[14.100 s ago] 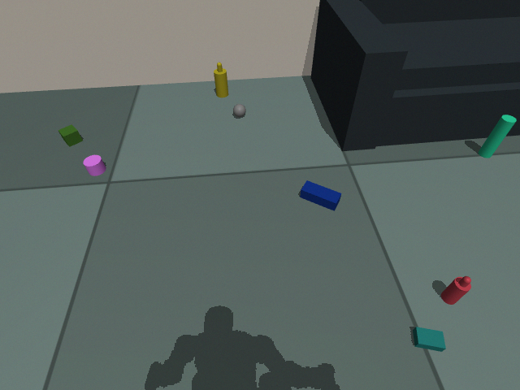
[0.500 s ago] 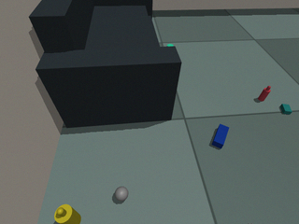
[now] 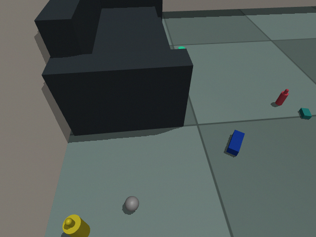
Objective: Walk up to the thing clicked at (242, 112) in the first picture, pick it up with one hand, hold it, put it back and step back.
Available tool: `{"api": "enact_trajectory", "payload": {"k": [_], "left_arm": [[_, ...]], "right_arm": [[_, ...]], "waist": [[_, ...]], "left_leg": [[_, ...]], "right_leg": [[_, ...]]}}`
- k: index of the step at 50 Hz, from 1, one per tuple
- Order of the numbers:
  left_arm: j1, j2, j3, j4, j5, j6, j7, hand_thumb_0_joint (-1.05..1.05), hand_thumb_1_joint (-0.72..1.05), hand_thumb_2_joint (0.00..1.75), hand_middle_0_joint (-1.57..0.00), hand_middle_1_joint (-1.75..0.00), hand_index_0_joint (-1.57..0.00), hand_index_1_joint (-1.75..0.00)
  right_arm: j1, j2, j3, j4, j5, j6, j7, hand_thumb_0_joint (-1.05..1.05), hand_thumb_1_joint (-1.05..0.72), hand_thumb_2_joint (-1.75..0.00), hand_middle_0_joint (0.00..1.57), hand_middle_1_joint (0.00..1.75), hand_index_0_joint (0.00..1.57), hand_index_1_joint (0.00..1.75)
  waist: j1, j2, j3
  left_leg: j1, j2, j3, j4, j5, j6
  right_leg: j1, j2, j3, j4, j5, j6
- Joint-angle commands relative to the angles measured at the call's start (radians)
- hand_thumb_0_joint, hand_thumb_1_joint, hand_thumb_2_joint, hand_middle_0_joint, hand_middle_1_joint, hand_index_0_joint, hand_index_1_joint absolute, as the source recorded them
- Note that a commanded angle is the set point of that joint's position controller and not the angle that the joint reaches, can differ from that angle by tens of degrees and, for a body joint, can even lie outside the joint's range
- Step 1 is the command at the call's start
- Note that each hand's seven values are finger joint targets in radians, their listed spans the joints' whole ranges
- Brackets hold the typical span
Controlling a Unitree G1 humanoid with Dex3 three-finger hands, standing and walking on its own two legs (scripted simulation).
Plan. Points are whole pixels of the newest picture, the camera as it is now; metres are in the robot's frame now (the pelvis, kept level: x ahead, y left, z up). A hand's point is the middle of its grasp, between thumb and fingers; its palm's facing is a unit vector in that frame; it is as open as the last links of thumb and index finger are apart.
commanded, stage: stand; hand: left
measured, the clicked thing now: (131, 203) +0.45 +0.18 -0.74
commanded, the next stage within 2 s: walk up in 1.50 s
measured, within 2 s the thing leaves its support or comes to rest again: neither
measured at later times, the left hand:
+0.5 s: hand out of the picture +0.07 +0.24 -0.16, palm faces -0.03 -0.94 -0.34, open 7.4 cm
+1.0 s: hand out of the picture +0.08 +0.24 -0.16, palm faces -0.02 -0.94 -0.34, open 7.4 cm
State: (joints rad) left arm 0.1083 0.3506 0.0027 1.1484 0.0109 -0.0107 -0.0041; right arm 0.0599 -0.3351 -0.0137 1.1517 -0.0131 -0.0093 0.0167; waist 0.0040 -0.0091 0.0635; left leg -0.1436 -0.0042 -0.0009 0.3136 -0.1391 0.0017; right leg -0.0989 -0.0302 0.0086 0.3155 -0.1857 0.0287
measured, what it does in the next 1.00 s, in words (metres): stands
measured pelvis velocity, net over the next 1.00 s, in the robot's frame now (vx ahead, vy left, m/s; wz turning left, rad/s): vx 0.01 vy -0.01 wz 0.01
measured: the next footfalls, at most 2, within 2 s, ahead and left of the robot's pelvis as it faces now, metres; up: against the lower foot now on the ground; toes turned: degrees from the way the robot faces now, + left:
none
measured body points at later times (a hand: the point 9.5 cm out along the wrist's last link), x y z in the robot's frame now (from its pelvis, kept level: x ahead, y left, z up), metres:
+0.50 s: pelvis +0.00 -0.01 +0.00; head +0.02 -0.01 +0.45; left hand +0.08 +0.29 -0.13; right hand +0.08 -0.31 -0.13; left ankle +0.02 +0.12 -0.75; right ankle -0.01 -0.14 -0.75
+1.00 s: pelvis +0.01 -0.01 +0.00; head +0.03 -0.01 +0.45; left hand +0.08 +0.29 -0.13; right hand +0.10 -0.31 -0.13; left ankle +0.02 +0.12 -0.75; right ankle -0.01 -0.14 -0.75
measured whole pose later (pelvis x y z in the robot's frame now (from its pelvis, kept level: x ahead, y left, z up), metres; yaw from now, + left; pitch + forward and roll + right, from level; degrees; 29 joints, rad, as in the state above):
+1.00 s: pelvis +0.01 -0.01 +0.00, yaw +0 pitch -2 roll +0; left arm 0.11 0.35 0.00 1.13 0.01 -0.01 0.00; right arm 0.08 -0.35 0.00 1.14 -0.01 -0.01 0.01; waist 0.00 0.00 0.06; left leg -0.13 0.01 -0.01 0.31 -0.15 -0.02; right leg -0.08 -0.01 0.00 0.31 -0.20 0.01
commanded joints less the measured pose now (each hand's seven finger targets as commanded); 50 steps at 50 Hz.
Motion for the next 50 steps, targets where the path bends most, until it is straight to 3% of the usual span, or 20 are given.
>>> {"api": "enact_trajectory", "payload": {"k": [1,3,5,13,15,21,26,31,44,50], "left_arm": [[-0.034,0.211,0.036,-0.066,-0.001,-0.029,0.011,0.00,0.90,0.90,-0.20,-0.30,-0.20,-0.30],[-0.031,0.206,0.035,-0.067,-0.003,-0.030,0.012,0.00,0.90,0.90,-0.20,-0.30,-0.20,-0.30],[-0.035,0.213,0.038,-0.069,-0.004,-0.027,0.012,0.00,0.90,0.90,-0.20,-0.30,-0.20,-0.30],[-0.026,0.207,0.032,-0.069,-0.003,-0.027,0.012,0.00,0.90,0.90,-0.20,-0.30,-0.20,-0.30],[-0.027,0.209,0.033,-0.068,-0.005,-0.025,0.011,0.00,0.90,0.90,-0.20,-0.30,-0.20,-0.30],[-0.026,0.209,0.034,-0.074,-0.002,-0.023,0.010,0.00,0.90,0.90,-0.20,-0.30,-0.20,-0.30],[-0.025,0.210,0.032,-0.078,-0.004,-0.028,0.011,0.00,0.90,0.90,-0.20,-0.30,-0.20,-0.30],[-0.032,0.210,0.034,-0.076,-0.006,-0.025,0.011,0.00,0.90,0.90,-0.20,-0.30,-0.20,-0.30],[-0.020,0.216,0.035,-0.073,-0.002,-0.024,0.011,0.00,0.90,0.90,-0.20,-0.30,-0.20,-0.30],[-0.033,0.217,0.036,-0.077,-0.003,-0.021,0.012,0.00,0.90,0.90,-0.20,-0.30,-0.20,-0.30]], "right_arm": [[-0.060,-0.215,-0.038,-0.063,0.004,-0.024,-0.014,0.00,-0.90,-0.90,0.20,0.30,0.20,0.30],[-0.052,-0.222,-0.038,-0.059,0.005,-0.025,-0.016,0.00,-0.90,-0.90,0.20,0.30,0.20,0.30],[-0.032,-0.220,-0.036,-0.056,0.006,-0.024,-0.017,0.00,-0.90,-0.90,0.20,0.30,0.20,0.30],[-0.030,-0.216,-0.028,-0.060,0.007,-0.023,-0.017,0.00,-0.90,-0.90,0.20,0.30,0.20,0.30],[-0.021,-0.223,-0.027,-0.056,0.007,-0.021,-0.017,0.00,-0.90,-0.90,0.20,0.30,0.20,0.30],[-0.020,-0.229,-0.030,-0.057,0.005,-0.020,-0.016,0.00,-0.90,-0.90,0.20,0.30,0.20,0.30],[-0.022,-0.228,-0.029,-0.061,0.006,-0.024,-0.017,0.00,-0.90,-0.90,0.20,0.30,0.20,0.30],[-0.011,-0.228,-0.026,-0.061,0.006,-0.021,-0.019,0.00,-0.90,-0.90,0.20,0.30,0.20,0.30],[-0.014,-0.225,-0.023,-0.067,0.010,-0.024,-0.023,0.00,-0.90,-0.90,0.20,0.30,0.20,0.30],[-0.006,-0.226,-0.022,-0.066,0.007,-0.021,-0.024,0.00,-0.90,-0.90,0.20,0.30,0.20,0.30]], "waist": [[-0.005,0.003,-0.108],[-0.007,0.020,-0.116],[-0.014,0.020,-0.118],[-0.009,0.000,-0.089],[-0.010,0.014,-0.077],[-0.008,0.019,-0.074],[-0.006,0.007,-0.107],[-0.008,0.010,-0.087],[-0.005,0.004,-0.120],[-0.010,0.007,-0.101]], "left_leg": [[0.042,0.126,-0.108,-0.040,0.081,0.017],[0.047,0.124,-0.102,-0.029,0.115,0.017],[0.039,0.125,-0.103,-0.038,0.083,0.016],[0.029,0.126,-0.107,-0.032,0.115,0.013],[0.016,0.123,-0.105,-0.042,0.053,0.013],[0.018,0.122,-0.107,-0.043,0.013,0.011],[0.043,0.130,-0.106,-0.022,0.137,0.014],[0.024,0.125,-0.104,-0.033,0.094,0.012],[0.076,0.138,-0.099,-0.013,0.193,0.013],[0.056,0.133,-0.097,-0.028,0.137,0.010]], "right_leg": [[-0.010,-0.101,0.071,-0.058,0.059,-0.041],[-0.002,-0.103,0.073,-0.056,0.102,-0.039],[0.004,-0.101,0.072,-0.053,0.068,-0.042],[-0.008,-0.100,0.068,-0.055,0.091,-0.040],[-0.012,-0.099,0.075,-0.068,0.049,-0.039],[-0.031,-0.097,0.074,-0.071,0.004,-0.041],[-0.001,-0.103,0.069,-0.054,0.122,-0.041],[-0.001,-0.101,0.070,-0.063,0.081,-0.041],[0.016,-0.102,0.062,-0.044,0.171,-0.044],[0.013,-0.103,0.069,-0.057,0.125,-0.045]]}}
